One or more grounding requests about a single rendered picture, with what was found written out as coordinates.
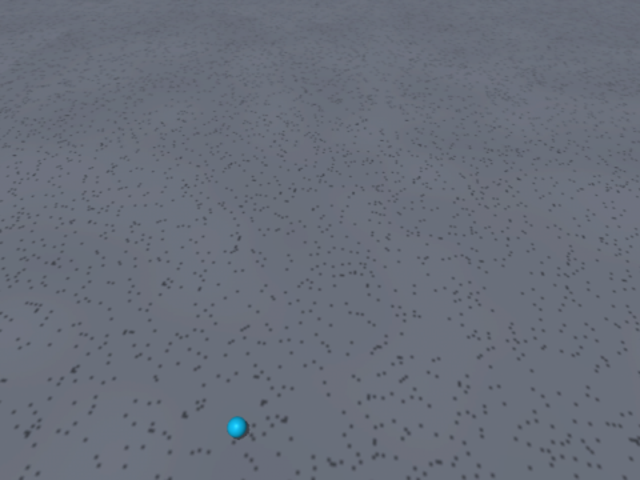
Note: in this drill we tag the ball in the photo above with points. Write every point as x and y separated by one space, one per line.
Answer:
236 427

